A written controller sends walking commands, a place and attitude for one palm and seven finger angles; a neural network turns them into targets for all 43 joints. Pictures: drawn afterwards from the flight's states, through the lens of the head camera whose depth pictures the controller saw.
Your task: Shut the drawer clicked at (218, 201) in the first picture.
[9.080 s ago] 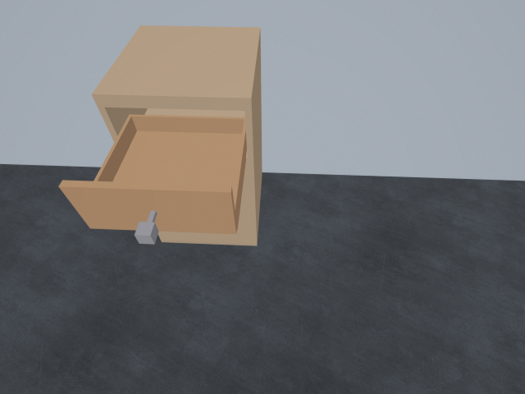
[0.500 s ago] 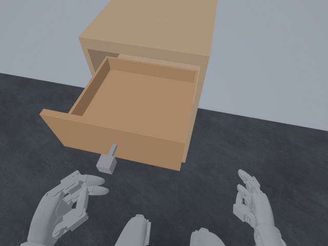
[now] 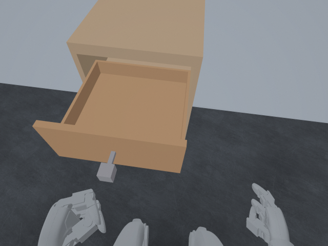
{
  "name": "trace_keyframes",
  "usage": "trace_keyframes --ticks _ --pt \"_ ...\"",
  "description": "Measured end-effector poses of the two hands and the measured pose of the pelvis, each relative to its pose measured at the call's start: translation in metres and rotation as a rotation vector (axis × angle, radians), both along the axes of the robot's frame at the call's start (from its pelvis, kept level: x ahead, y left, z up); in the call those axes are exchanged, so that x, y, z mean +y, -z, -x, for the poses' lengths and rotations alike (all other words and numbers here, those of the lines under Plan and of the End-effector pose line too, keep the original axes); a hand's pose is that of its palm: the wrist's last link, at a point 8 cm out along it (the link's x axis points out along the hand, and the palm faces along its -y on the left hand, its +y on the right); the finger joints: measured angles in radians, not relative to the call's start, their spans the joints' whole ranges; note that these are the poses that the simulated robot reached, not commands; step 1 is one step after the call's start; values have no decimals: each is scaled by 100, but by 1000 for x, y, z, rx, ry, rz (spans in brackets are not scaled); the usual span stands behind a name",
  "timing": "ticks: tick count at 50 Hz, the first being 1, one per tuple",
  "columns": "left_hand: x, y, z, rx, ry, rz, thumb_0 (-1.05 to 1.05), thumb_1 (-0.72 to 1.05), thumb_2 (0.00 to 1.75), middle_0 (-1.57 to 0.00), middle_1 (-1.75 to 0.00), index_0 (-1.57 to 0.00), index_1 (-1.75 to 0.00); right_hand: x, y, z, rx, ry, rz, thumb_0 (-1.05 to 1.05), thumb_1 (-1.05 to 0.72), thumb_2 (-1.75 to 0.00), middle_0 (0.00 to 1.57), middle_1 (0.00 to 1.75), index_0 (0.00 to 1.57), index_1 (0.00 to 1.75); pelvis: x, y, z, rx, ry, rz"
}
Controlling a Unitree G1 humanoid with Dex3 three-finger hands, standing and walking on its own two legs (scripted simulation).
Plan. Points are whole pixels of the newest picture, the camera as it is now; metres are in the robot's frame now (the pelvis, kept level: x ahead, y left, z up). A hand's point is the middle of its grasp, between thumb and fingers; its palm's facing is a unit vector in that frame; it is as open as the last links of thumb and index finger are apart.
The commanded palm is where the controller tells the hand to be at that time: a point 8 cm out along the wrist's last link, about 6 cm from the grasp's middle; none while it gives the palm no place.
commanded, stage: raise the hand and make a fist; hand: left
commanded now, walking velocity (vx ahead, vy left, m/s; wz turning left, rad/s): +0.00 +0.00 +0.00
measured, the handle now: (109, 165) +0.32 +0.17 -0.04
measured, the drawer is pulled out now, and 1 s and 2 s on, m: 0.30 0.30 0.30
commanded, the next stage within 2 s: bring the fist close to the handle in 0.76 s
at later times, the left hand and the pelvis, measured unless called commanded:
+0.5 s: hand (94, 228) +0.16 +0.14 +0.07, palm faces -0.06 -1.00 +0.00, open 3.3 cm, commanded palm +0.12 +0.20 +0.07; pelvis +0.01 +0.01 +0.00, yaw +0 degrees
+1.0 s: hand (99, 228) +0.16 +0.14 +0.06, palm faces -0.05 -1.00 -0.02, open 3.3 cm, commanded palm +0.13 +0.19 +0.05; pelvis +0.01 +0.00 +0.00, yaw +0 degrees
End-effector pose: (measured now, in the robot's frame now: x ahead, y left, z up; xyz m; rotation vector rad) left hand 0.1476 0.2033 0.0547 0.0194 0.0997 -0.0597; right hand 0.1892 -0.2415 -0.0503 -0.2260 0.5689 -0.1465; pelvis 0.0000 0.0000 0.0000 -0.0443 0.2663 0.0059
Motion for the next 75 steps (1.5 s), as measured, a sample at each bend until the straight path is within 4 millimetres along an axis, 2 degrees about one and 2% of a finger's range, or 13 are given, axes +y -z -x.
trace_keyframes --ticks 8,12,16,34,46,51,57,67,75 --pt "-2 -8 -2 9 3 16 2 90 90 -131 -152 -131 -151 39 -14 -34 -57 -85 -56 1 -90 -90 20 30 20 30 7 -3 -7 -3 -5 8" --pt "-2 -10 1 27 -1 23 2 90 90 -136 -156 -135 -156 51 -16 -40 -55 -110 -72 1 -90 -90 20 30 20 30 10 -5 -11 -2 -8 12" --pt "-3 -12 4 36 -3 23 2 90 90 -138 -159 -138 -158 55 -14 -41 -40 -120 -75 1 -90 -89 21 30 20 30 12 -4 -12 2 -10 15" --pt "-7 -14 6 35 3 6 2 90 90 -139 -160 -139 -160 34 1 -17 32 -50 -55 1 -90 -90 20 30 20 30 12 2 -12 15 -3 12" --pt "-12 -14 8 36 -5 -4 2 90 90 -139 -160 -139 -160 28 -2 -19 13 -41 -61 1 -90 -90 20 30 20 30 5 0 -12 11 -4 7" --pt "-13 -3 6 32 -6 -5 2 90 90 -139 -160 -139 -160 24 1 -23 8 -52 -50 1 -90 -90 20 30 20 30 1 5 -11 24 -5 5" --pt "-15 14 -8 13 13 -8 2 90 90 -140 -160 -139 -160 18 14 -24 25 -59 -34 1 -90 -90 20 30 20 30 -3 15 -10 46 -5 7" --pt "-14 33 -34 26 30 -12 2 90 90 -139 -160 -139 -160 10 34 -13 93 -27 -32 1 -90 -90 20 30 20 30 -6 23 -11 76 2 6" --pt "-11 50 -45 28 26 -8 2 90 90 -139 -160 -139 -160 4 47 -7 135 -14 -15 1 -90 -90 20 30 20 30 -6 30 -12 107 8 5"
